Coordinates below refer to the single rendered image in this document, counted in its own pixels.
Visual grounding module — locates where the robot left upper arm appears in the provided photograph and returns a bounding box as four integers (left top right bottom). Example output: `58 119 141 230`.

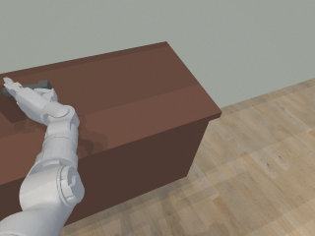
0 164 85 236

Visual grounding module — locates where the counter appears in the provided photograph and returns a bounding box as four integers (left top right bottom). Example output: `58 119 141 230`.
0 41 222 226

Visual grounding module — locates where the robot left hand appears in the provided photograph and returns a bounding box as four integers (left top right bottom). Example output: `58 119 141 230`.
3 77 58 124

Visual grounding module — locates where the left robot forearm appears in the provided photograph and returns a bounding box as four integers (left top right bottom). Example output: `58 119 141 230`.
19 101 80 209

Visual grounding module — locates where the tap lever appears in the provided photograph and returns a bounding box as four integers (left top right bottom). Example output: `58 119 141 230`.
2 80 52 97

